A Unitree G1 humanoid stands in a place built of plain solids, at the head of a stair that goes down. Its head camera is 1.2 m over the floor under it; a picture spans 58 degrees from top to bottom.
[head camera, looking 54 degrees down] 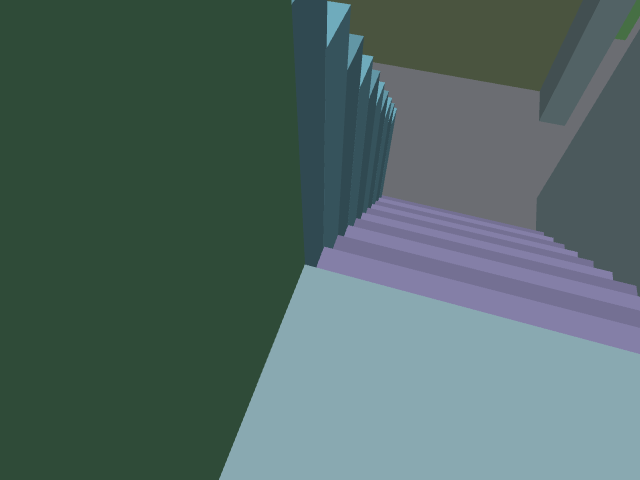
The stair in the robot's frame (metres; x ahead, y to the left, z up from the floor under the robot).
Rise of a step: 0.20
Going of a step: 0.22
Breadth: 1.53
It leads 18 degrees to the right of straight ahead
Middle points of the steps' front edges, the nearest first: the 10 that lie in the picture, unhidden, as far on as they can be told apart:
0.54 -0.68 0.00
0.75 -0.75 -0.20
0.96 -0.81 -0.40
1.17 -0.88 -0.60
1.38 -0.95 -0.80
1.59 -1.01 -1.00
1.80 -1.08 -1.20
2.01 -1.14 -1.40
2.22 -1.21 -1.60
2.43 -1.28 -1.80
